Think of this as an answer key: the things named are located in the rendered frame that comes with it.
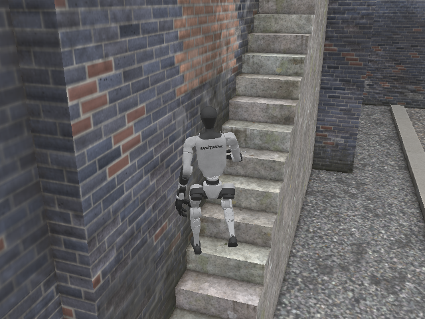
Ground stairs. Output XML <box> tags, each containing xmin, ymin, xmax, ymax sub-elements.
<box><xmin>169</xmin><ymin>0</ymin><xmax>329</xmax><ymax>319</ymax></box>

